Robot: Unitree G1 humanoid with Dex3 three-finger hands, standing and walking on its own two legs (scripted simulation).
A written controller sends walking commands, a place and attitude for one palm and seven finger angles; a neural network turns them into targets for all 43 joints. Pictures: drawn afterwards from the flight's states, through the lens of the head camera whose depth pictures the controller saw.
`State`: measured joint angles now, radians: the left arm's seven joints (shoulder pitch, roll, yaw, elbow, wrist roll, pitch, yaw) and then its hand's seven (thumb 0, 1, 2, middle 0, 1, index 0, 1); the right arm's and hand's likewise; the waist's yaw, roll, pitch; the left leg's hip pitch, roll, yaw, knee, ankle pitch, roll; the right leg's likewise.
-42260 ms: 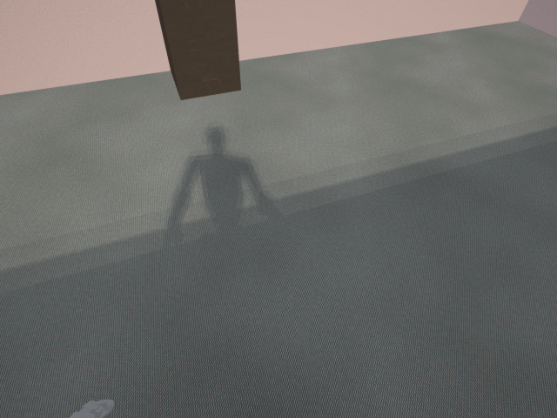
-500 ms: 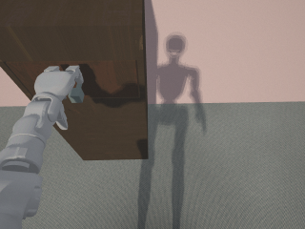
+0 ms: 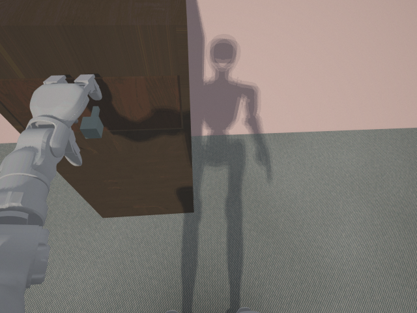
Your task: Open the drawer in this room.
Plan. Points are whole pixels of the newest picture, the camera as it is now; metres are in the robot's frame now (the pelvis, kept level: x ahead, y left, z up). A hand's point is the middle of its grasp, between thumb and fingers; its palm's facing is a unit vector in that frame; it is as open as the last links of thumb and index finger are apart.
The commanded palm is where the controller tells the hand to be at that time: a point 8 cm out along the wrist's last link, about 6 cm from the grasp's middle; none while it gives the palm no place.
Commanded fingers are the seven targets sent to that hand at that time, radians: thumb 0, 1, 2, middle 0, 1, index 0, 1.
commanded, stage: move the hooked fingers above the handle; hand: left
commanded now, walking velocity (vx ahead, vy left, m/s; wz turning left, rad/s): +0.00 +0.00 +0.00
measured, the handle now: (93, 121) +0.52 +0.25 +0.01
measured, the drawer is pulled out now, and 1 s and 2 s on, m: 0.00 0.00 0.00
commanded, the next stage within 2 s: lower the fingers behind the handle in 1.56 s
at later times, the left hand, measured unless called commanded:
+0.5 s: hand (77, 114) +0.48 +0.26 +0.07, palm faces +0.01 -0.03 -1.00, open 13.7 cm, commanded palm +0.46 +0.27 +0.12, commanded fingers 0.00 -0.50 0.30 -0.30 -1.20 -0.30 -1.20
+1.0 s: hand (78, 116) +0.48 +0.26 +0.07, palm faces -0.03 -0.02 -1.00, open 13.7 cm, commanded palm +0.46 +0.26 +0.12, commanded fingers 0.00 -0.50 0.30 -0.30 -1.20 -0.30 -1.20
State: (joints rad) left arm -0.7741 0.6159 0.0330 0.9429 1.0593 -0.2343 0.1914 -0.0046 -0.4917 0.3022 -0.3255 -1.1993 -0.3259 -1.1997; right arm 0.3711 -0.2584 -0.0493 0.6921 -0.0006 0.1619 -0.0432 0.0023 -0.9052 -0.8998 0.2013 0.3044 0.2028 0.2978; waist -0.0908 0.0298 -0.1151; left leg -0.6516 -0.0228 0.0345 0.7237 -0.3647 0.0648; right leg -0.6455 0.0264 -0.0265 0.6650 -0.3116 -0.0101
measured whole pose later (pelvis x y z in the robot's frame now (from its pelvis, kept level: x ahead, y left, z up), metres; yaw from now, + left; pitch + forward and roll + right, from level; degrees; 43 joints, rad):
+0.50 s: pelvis +0.00 +0.00 +0.00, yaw +0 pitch +18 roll -2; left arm -0.82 0.61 0.03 0.98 1.07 -0.18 0.24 0.00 -0.49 0.30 -0.35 -1.22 -0.35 -1.22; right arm 0.33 -0.26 -0.03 0.66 0.00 0.17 -0.03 0.00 -0.91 -0.90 0.20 0.30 0.20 0.30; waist -0.09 0.04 -0.11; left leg -0.67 -0.02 0.04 0.74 -0.37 0.06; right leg -0.67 0.03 -0.02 0.68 -0.32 -0.01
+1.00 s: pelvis +0.01 -0.01 +0.00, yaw -1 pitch +18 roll -1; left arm -0.80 0.61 0.04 1.00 1.07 -0.15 0.22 0.00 -0.49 0.30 -0.34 -1.21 -0.34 -1.22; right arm 0.34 -0.28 -0.04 0.68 0.01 0.17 -0.04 0.00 -0.91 -0.90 0.20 0.30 0.20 0.30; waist -0.09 0.04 -0.13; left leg -0.65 -0.01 0.04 0.71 -0.37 0.05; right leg -0.65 0.04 -0.02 0.67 -0.32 -0.03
